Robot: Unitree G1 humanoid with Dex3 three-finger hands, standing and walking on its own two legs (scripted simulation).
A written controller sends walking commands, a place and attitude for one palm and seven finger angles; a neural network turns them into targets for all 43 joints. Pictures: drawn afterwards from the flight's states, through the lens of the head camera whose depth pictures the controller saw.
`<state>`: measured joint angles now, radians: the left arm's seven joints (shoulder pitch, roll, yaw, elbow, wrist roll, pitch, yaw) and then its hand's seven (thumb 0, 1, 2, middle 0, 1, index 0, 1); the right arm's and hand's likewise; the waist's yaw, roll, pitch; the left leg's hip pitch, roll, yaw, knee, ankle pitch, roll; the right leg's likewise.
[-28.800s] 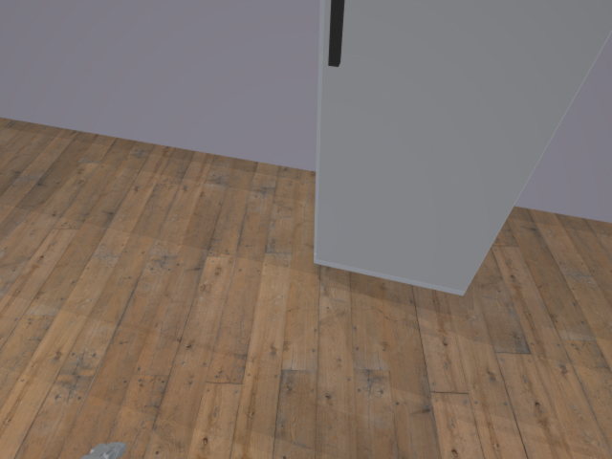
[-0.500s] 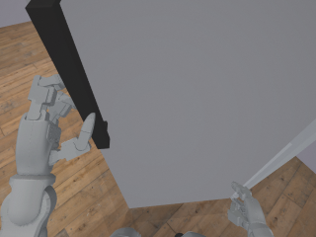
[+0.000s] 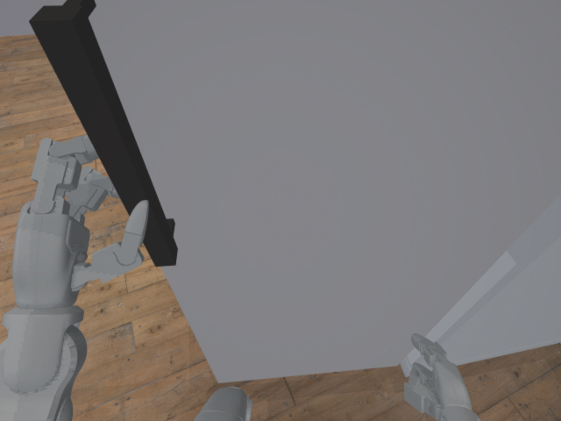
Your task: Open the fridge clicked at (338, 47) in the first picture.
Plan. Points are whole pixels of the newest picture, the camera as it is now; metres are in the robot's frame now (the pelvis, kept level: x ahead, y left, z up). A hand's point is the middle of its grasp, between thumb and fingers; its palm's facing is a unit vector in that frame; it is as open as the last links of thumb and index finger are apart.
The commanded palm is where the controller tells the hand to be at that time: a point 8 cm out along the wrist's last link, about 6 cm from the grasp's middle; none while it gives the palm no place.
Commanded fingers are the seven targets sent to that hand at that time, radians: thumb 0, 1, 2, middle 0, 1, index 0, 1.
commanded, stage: stop walking and hold the door back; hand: left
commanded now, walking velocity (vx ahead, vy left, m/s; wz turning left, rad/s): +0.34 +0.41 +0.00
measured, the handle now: (134, 161) +0.29 +0.17 +0.26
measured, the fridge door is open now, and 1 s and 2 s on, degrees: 84 72 72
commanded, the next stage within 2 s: loosen the grip on the handle in 1.48 s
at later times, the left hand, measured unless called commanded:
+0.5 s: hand (120, 200) +0.27 +0.19 +0.22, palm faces +0.28 -0.93 -0.22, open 7.3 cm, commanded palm +0.26 +0.26 +0.20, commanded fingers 0.00 0.90 0.90 -0.45 -1.40 -0.45 -1.40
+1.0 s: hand (139, 194) +0.30 +0.19 +0.20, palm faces +0.13 -0.97 -0.19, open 4.7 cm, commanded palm +0.27 +0.26 +0.20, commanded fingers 0.00 0.90 0.90 -0.45 -1.40 -0.45 -1.40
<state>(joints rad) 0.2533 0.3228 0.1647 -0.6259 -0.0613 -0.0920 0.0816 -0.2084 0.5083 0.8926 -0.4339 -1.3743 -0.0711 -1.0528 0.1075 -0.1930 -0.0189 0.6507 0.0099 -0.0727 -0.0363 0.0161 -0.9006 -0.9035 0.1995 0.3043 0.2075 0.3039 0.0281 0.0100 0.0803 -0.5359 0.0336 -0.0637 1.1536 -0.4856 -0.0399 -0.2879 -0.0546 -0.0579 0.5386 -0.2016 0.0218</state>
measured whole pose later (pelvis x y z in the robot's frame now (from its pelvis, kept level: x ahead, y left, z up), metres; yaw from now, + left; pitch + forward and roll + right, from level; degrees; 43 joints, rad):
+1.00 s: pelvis -0.14 +0.04 -0.01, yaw +2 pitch -3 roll -2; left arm -0.77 0.31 0.11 0.64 -0.04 -0.10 0.05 0.01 0.89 0.90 -0.47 -1.41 -0.45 -1.40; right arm 0.22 -0.22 0.02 0.73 0.05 -0.05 -0.07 0.01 -0.90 -0.90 0.20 0.30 0.21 0.30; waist -0.04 0.04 0.09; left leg -0.29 0.09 0.10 0.68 -0.34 -0.01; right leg -0.30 0.00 -0.09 0.58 -0.20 -0.02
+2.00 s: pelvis -0.14 +0.01 +0.00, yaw -1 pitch +1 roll +1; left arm -0.68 0.31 0.18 0.72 -0.02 -0.28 0.03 0.00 -0.34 0.31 -0.40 -1.33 -0.40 -1.34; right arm 0.32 -0.26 0.00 0.70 0.05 -0.13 -0.02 0.02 -0.90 -0.90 0.20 0.30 0.21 0.30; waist -0.06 -0.03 0.00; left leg -0.32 0.04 0.06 0.55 -0.26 0.00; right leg -0.39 0.02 -0.03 0.54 -0.18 -0.04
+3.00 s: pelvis -0.08 +0.06 +0.00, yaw -2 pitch +4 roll -1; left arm -0.39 0.31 0.23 0.36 -0.12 -0.23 -0.11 -0.01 -0.56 0.20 -0.25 -1.15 -0.25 -1.15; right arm 0.32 -0.23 0.02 0.64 0.03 -0.11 -0.03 0.01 -0.90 -0.90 0.20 0.30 0.21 0.30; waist 0.02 0.03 -0.08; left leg -0.32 -0.03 0.02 0.60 -0.36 0.04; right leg -0.37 0.00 0.00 0.57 -0.26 0.01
